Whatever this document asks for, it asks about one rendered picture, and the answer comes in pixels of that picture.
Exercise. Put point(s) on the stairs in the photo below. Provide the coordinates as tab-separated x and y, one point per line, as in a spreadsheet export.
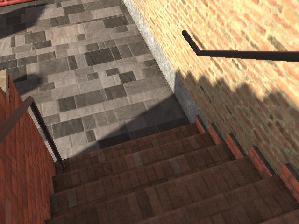
178	176

